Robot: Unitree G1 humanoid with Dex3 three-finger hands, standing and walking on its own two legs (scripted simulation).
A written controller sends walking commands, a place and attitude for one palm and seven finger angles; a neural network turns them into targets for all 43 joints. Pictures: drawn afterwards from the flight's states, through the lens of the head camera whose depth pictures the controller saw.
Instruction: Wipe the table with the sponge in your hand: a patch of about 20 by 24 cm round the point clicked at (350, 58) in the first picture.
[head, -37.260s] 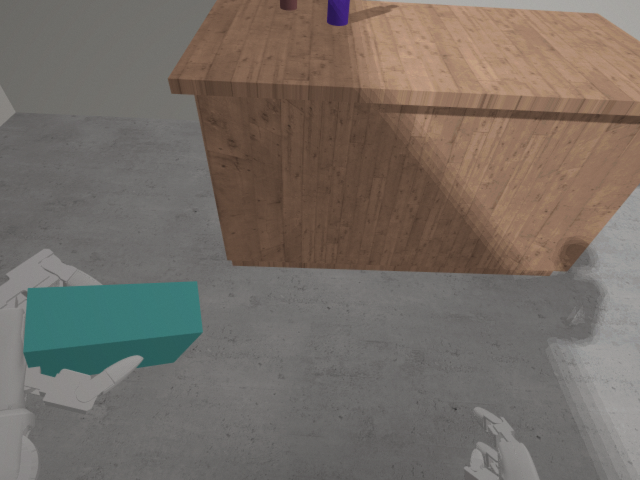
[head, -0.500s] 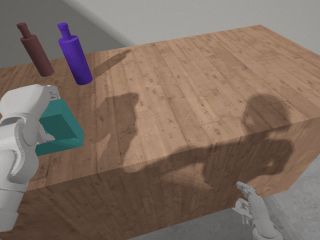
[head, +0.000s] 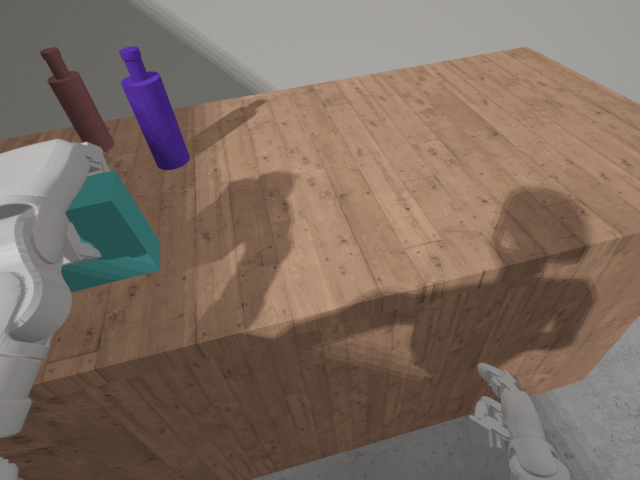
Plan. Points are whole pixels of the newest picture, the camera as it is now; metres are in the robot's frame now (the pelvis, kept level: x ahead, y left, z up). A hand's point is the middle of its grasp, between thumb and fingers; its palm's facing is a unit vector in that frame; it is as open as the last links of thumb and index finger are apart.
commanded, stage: lift the sponge slowly off the table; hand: left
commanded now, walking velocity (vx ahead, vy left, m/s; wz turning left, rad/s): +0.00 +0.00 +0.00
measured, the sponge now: (95, 247) +0.29 +0.34 +0.16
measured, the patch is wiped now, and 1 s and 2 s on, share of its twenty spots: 0.95 0.95 0.95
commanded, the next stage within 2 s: bring the sponge back beside the body in 0.44 s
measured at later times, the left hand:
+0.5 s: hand (73, 186) +0.30 +0.32 +0.25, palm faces +0.14 -0.01 -0.99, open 9.4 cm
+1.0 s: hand (73, 215) +0.27 +0.31 +0.24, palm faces +0.24 -0.06 -0.97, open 9.4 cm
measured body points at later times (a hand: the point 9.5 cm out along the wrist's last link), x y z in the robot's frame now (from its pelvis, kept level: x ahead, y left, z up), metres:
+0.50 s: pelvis +0.00 +0.00 +0.00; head -0.01 -0.05 +0.45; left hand +0.29 +0.32 +0.30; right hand +0.25 -0.21 -0.08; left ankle +0.05 +0.11 -0.74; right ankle +0.00 -0.12 -0.74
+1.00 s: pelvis +0.00 +0.00 +0.00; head -0.02 -0.04 +0.45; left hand +0.25 +0.30 +0.29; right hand +0.27 -0.18 -0.06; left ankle +0.05 +0.11 -0.74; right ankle +0.00 -0.12 -0.74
